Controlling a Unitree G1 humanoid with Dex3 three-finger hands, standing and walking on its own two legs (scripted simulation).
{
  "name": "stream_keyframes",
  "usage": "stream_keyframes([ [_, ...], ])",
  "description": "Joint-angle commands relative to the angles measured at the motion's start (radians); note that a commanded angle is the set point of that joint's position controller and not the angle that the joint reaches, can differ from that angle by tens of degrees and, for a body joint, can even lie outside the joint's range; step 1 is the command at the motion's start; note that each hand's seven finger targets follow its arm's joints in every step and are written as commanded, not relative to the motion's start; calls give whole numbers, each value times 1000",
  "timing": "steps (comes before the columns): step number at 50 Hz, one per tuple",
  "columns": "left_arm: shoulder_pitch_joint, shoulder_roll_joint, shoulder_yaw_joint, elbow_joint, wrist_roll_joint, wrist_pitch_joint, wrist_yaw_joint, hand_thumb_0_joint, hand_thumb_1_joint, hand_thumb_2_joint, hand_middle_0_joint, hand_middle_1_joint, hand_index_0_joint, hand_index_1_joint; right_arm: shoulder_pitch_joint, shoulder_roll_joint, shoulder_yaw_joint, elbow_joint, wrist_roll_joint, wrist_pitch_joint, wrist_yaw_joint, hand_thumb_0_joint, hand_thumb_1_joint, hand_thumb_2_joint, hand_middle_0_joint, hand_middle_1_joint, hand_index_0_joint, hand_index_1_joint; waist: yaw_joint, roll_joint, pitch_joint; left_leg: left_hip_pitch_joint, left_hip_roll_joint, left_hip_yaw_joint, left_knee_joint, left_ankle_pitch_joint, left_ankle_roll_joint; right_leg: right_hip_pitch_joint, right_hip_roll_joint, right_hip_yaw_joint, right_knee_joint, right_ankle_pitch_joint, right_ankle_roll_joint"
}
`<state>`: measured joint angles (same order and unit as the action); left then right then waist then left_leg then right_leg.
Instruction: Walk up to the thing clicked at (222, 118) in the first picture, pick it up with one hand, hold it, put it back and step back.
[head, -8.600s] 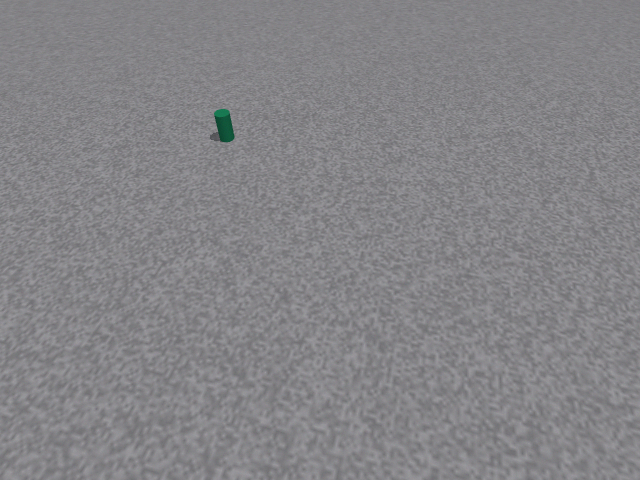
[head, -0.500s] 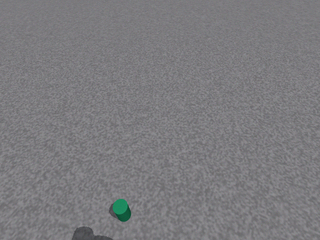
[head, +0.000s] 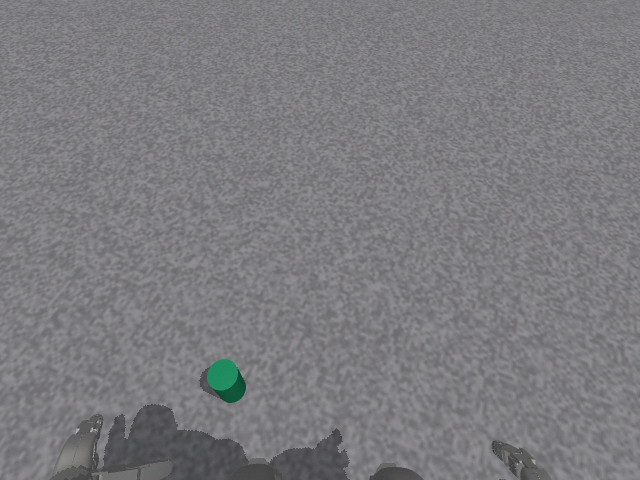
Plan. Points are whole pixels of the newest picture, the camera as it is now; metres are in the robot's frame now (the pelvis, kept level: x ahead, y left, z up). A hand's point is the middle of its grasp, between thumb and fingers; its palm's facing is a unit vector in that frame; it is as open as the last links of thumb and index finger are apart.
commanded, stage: go down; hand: left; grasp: from the side
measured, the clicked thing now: (227, 381) +0.40 +0.25 -0.66
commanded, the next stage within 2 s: none
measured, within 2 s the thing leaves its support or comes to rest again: neither
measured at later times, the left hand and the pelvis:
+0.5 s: hand out of the picture +0.14 +0.31 -0.19, palm faces +0.17 -0.93 -0.31, open 17.5 cm; pelvis -0.01 +0.00 -0.07, yaw +0 degrees
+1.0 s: hand (105, 426) +0.24 +0.37 -0.27, palm faces +0.25 -0.94 -0.25, open 17.3 cm; pelvis -0.05 +0.00 -0.21, yaw -2 degrees
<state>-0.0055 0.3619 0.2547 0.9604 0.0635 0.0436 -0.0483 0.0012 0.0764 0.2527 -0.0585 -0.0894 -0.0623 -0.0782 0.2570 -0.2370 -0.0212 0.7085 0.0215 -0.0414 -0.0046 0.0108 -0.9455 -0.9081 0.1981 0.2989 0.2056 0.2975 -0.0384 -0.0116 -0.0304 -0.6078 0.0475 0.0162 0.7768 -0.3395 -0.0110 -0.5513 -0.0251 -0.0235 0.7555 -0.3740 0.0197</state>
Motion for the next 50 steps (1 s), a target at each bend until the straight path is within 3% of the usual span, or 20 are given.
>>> stream_keyframes([
  [1,59,243,104,-216,-13,-29,-16,0,-393,74,-54,-90,-65,-83,-27,-173,-69,-182,-3,-61,-21,0,-897,-898,199,300,200,300,41,76,-258,25,-35,-3,40,137,14,-44,27,-8,43,128,-40],
  [3,71,207,82,-284,-27,-27,-29,0,-470,63,-62,-96,-71,-90,-23,-180,-76,-208,-2,-73,-29,0,-896,-897,199,300,200,300,19,74,-267,10,-26,-15,62,114,14,-90,31,-15,83,108,-40],
  [5,59,212,83,-409,-32,-20,-38,0,-522,37,-75,-86,-82,-82,-23,-176,-77,-226,-3,-83,-36,0,-895,-895,199,300,200,300,18,102,-308,14,-17,-24,79,99,12,-131,31,-13,108,90,-42],
  [7,149,211,109,-403,-41,1,-37,0,-595,7,-86,-80,-93,-75,-18,-180,-78,-231,-5,-94,-43,0,-888,-893,199,300,200,300,17,77,-298,-13,-8,-38,94,94,11,-144,37,-25,135,80,-39],
  [9,154,209,92,-497,-42,20,-39,0,-611,0,-88,-82,-97,-75,-21,-173,-73,-241,-3,-104,-51,0,-880,-890,200,300,200,300,16,110,-298,-27,-9,-38,106,65,9,-169,35,-22,147,58,-39],
  [11,199,213,114,-506,-49,43,-41,0,-611,0,-88,-59,-97,-52,-26,-177,-71,-243,-5,-112,-59,0,-871,-887,200,300,200,300,12,99,-300,-41,-5,-47,124,66,9,-186,35,-26,166,58,-36],
  [12,210,262,155,-528,-48,52,-35,0,-611,0,-91,-64,-100,-56,-21,-175,-69,-239,-6,-115,-62,0,-871,-887,200,300,200,300,22,101,-302,-64,-9,-41,139,61,11,-182,33,-23,170,54,-38],
  [13,220,207,116,-547,-52,58,-39,0,-611,0,-86,-57,-96,-49,-34,-166,-65,-258,-6,-119,-65,0,-879,-889,200,300,200,300,11,86,-308,-65,-10,-38,151,71,12,-189,34,-23,175,64,-37],
  [15,244,247,160,-547,-55,73,-38,0,-611,0,-89,-57,-98,-49,-41,-163,-57,-254,-10,-124,-72,0,-880,-890,199,300,199,300,19,100,-286,-101,-14,-30,175,59,15,-213,31,-20,183,50,-36],
  [16,236,215,133,-570,-62,72,-47,0,-604,0,-88,-53,-98,-45,-52,-159,-57,-268,-10,-133,-75,0,-894,-893,199,300,199,300,6,89,-285,-110,-14,-28,188,51,16,-227,31,-20,186,47,-34],
  [18,258,240,180,-551,-67,65,-52,0,-589,0,-90,-58,-100,-50,-43,-158,-55,-259,-16,-140,-81,0,-905,-896,199,300,199,300,16,78,-299,-141,-15,-29,217,66,20,-235,28,-18,211,59,-35],
  [24,248,248,217,-532,-103,-20,-119,0,-611,0,-95,-42,-104,-36,-61,-161,-57,-268,-26,-174,-76,0,-928,-902,199,300,199,300,16,90,-322,-242,-14,-34,327,54,24,-371,28,-15,329,38,-37],
  [26,179,303,260,-541,-114,-70,-145,0,-611,0,-94,-33,-102,-28,-65,-165,-54,-262,-30,-184,-75,0,-931,-903,199,300,199,300,22,113,-342,-292,-17,-34,382,42,27,-426,25,-8,383,28,-37],
  [29,118,307,279,-495,-140,-156,-188,0,-611,0,-92,-62,-96,-61,-77,-179,-56,-258,-31,-195,-73,0,-933,-904,199,300,199,300,19,102,-392,-366,-17,-44,459,11,31,-529,26,-7,468,-8,-39],
  [34,19,406,368,-441,-182,-288,-259,0,-611,53,-78,-121,-80,-120,-87,-216,-60,-233,-34,-202,-70,0,-909,-899,199,300,199,300,48,123,-505,-460,-14,-60,577,-2,27,-646,25,4,592,-45,-44],
  [36,-3,434,386,-430,-184,-316,-283,0,-610,74,-76,-131,-75,-131,-86,-228,-63,-220,-37,-194,-70,0,-910,-900,199,300,199,300,61,158,-576,-426,-8,-77,602,51,22,-697,27,-11,644,-19,-50],
  [39,-40,447,423,-377,-202,-341,-309,0,-603,94,-72,-142,-71,-144,-91,-249,-67,-201,-39,-188,-66,0,-901,-899,199,300,199,300,75,160,-609,-440,-1,-108,629,34,15,-780,31,-28,706,-43,-53],
  [40,-48,500,469,-360,-203,-350,-314,0,-585,104,-65,-139,-63,-141,-97,-250,-64,-195,-42,-183,-65,0,-897,-899,199,300,199,300,92,169,-608,-473,-2,-107,638,-4,15,-786,31,-25,715,-69,-53],
  [43,-79,525,501,-325,-219,-366,-336,0,-536,113,-59,-135,-56,-137,-97,-254,-61,-185,-42,-173,-61,0,-897,-900,199,300,199,300,99,137,-664,-507,-4,-104,696,20,22,-804,35,-23,749,-52,-53],
  [50,-262,607,539,-256,-237,-421,-394,0,-494,118,-52,-147,-54,-143,-100,-262,-48,-148,-47,-162,-67,0,-898,-900,199,300,199,300,77,145,-621,-666,-2,-99,789,-122,27,-925,39,-16,815,-158,-53],
])
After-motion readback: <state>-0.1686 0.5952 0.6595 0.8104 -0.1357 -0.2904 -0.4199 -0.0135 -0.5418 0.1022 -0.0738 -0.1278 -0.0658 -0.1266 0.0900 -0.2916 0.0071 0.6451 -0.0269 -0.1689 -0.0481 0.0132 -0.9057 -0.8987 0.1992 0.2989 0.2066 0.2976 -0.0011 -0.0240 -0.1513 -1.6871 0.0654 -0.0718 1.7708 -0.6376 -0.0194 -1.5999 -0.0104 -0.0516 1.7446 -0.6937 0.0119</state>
